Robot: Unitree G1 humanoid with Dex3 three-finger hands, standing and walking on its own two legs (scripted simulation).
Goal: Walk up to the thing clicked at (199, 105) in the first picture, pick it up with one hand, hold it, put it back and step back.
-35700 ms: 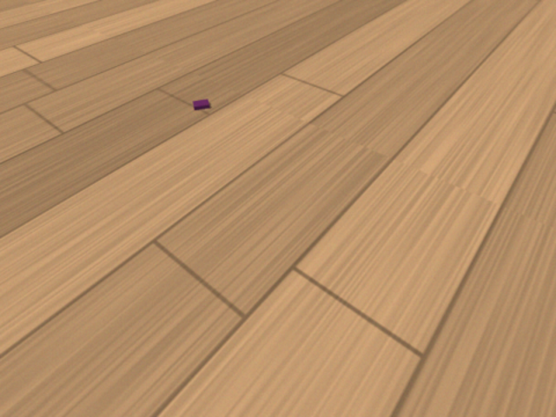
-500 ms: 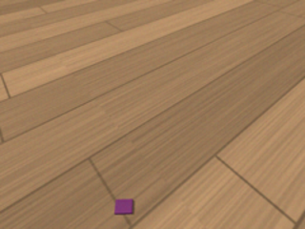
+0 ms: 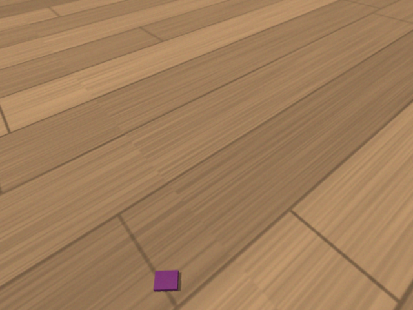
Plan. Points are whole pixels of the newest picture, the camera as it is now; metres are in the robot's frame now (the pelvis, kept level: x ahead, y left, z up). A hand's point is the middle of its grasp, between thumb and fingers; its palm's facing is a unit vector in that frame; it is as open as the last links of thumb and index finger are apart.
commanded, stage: stand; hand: left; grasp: from above
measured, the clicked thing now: (166, 280) +0.41 +0.23 -0.77
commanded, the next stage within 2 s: step back in 0.44 s
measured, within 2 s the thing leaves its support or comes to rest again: neither
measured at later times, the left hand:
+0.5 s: hand out of the picture +0.08 +0.25 -0.16, palm faces +0.01 -0.94 -0.35, open 7.4 cm
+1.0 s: hand out of the picture +0.03 +0.31 -0.18, palm faces -0.04 -0.93 -0.37, open 7.4 cm
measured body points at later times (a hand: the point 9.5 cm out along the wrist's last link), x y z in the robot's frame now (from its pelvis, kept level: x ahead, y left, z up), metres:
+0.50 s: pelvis +0.00 +0.00 +0.00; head +0.01 -0.01 +0.45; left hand +0.08 +0.30 -0.13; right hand +0.08 -0.30 -0.14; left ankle +0.00 +0.13 -0.75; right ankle -0.01 -0.13 -0.75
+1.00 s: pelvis -0.09 +0.04 -0.02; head -0.03 +0.06 +0.42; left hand +0.03 +0.35 -0.16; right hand -0.02 -0.28 -0.13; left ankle +0.00 +0.13 -0.75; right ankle -0.13 -0.11 -0.67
